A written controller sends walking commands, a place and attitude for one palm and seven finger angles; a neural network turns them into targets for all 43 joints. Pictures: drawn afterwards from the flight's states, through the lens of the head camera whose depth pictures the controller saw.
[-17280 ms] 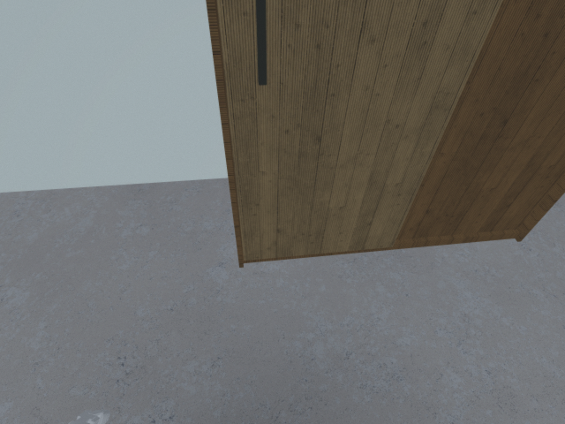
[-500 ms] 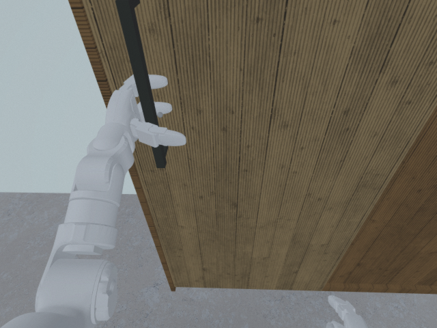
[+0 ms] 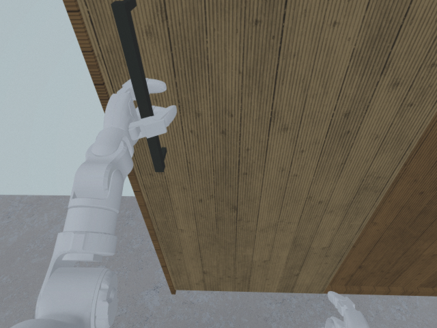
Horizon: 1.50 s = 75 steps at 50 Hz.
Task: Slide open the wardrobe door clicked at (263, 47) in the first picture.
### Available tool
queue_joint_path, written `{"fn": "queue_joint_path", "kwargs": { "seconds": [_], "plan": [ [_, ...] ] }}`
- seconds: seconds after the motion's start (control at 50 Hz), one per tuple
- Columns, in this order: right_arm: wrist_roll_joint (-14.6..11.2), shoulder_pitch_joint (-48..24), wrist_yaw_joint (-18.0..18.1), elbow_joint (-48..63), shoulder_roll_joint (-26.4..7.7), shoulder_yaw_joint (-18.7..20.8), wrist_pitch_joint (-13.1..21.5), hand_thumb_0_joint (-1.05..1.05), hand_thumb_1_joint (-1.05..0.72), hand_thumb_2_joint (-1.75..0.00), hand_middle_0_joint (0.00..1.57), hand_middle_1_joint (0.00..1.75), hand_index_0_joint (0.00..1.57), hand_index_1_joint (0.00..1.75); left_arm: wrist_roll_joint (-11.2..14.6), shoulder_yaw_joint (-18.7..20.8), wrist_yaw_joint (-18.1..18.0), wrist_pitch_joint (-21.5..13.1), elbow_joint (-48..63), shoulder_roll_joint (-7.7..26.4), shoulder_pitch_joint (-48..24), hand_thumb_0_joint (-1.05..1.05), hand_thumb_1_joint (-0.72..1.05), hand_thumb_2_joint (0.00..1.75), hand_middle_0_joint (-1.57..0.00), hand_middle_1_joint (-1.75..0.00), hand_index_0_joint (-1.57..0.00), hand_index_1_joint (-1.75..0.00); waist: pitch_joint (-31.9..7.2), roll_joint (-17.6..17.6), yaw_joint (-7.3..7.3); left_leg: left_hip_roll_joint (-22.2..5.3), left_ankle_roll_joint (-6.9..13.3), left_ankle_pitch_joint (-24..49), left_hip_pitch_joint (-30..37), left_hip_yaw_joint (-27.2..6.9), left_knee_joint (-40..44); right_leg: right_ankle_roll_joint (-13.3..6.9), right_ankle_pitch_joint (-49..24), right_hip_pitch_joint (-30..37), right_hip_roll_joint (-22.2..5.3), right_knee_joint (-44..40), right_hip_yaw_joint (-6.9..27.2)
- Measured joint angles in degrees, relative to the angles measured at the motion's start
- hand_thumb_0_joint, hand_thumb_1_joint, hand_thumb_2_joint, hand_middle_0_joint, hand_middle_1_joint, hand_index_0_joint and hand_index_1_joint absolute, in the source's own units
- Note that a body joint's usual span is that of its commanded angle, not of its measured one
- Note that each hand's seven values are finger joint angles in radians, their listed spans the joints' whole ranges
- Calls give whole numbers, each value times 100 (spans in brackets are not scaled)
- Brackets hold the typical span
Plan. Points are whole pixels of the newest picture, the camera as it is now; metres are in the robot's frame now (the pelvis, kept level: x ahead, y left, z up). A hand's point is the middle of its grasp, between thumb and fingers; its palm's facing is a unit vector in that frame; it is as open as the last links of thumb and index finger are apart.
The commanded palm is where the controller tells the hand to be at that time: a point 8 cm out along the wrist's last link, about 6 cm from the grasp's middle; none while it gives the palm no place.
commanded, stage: grip the handle and tug to test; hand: left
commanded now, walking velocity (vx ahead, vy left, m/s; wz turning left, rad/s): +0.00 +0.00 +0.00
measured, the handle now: (147, 98) +0.44 +0.16 +0.24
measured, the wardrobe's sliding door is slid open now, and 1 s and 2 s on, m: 0.00 0.00 0.00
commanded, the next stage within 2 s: tug the door sideways, standing still in 0.84 s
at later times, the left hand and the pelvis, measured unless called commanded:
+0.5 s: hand (157, 118) +0.39 +0.13 +0.23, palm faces +0.06 -1.00 +0.00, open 5.2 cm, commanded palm +0.36 +0.18 +0.23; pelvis +0.00 +0.00 +0.00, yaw +1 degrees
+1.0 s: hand (155, 123) +0.38 +0.14 +0.23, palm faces +0.05 -1.00 -0.02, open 5.8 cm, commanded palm +0.36 +0.18 +0.23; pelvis +0.03 +0.00 +0.00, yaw -1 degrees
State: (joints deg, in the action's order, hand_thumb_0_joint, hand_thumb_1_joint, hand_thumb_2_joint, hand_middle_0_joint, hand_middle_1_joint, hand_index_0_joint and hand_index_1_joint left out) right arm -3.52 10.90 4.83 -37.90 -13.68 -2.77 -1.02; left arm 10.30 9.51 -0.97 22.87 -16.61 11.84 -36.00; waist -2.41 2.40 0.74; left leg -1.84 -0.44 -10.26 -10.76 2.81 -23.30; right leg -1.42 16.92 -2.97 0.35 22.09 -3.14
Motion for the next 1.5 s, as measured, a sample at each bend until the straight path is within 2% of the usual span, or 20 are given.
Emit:
{"fn": "queue_joint_path", "kwargs": {
  "seconds": [0.1,0.18,0.44,0.62,0.76,1.0,1.1,1.16,1.3,1.5],
  "plan": [
    [4,-65,1,49,3,-12,-34,1,-90,-90,20,30,21,29,14,3,52,48,113,13,60,1,67,80,-41,-137,-40,-137,-8,-9,26,1,-9,-15,15,-7,2,-7,18,18,1,-3,-6],
    [-1,-92,-7,75,-4,-11,-63,1,-90,-90,20,30,21,29,24,-2,54,78,231,2,141,1,78,85,-43,-139,-40,-139,-23,-2,43,7,-14,-30,29,-16,0,-10,37,36,-4,-1,-15],
    [0,-100,49,-22,-5,-27,-96,1,-90,-90,20,30,21,29,42,-77,107,120,38,-4,-65,1,77,85,-43,-140,-42,-140,-2,-13,97,21,-30,-32,-31,-118,-56,-28,71,23,-4,40,-114],
    [-1,-35,19,30,9,-42,-100,1,-90,-90,20,30,21,29,51,28,125,51,74,69,61,1,78,83,-43,-140,-40,-140,-16,13,19,1,-31,-6,-1,-63,-5,-32,42,9,9,28,-56],
    [-9,-2,-41,151,-19,-29,-131,1,-90,-90,20,30,21,29,62,157,79,102,600,83,466,1,80,81,-40,-140,-36,-140,-40,28,-51,-19,-31,-39,67,48,47,-23,41,24,15,-6,58],
    [13,-157,-125,332,-72,1,-215,1,-90,-90,20,30,20,29,125,188,110,578,2040,75,1341,1,79,79,-34,-140,-27,-136,-130,4,-36,0,-25,-231,145,154,8,5,173,85,-18,-3,161],
    [24,-268,-61,208,-88,18,-174,1,-90,-90,20,30,20,29,116,-41,71,807,1965,-49,1036,1,78,81,-35,-139,-30,-136,-88,-35,138,47,-22,-281,101,19,-91,6,240,132,-48,28,24],
    [46,-355,-60,153,-73,14,-165,1,-90,-90,20,30,20,29,56,-157,-44,829,1838,-163,870,1,77,83,-36,-139,-32,-137,-77,-34,207,75,-19,-278,61,-58,-130,8,261,124,-66,64,-52],
    [87,-457,-92,160,42,-20,-142,1,-90,-90,20,30,20,29,-136,-331,-258,688,1468,-349,562,1,77,84,-36,-140,-31,-138,-18,-12,265,124,-15,-250,-17,-177,-213,7,299,86,-99,172,-166],
    [94,-341,-152,47,136,-52,-72,1,-90,-90,20,30,21,29,-273,-561,-465,386,816,-458,53,0,79,84,-34,-140,-27,-140,138,2,298,155,4,-169,-147,-284,-325,16,269,-7,-117,297,-269]
  ]
}}
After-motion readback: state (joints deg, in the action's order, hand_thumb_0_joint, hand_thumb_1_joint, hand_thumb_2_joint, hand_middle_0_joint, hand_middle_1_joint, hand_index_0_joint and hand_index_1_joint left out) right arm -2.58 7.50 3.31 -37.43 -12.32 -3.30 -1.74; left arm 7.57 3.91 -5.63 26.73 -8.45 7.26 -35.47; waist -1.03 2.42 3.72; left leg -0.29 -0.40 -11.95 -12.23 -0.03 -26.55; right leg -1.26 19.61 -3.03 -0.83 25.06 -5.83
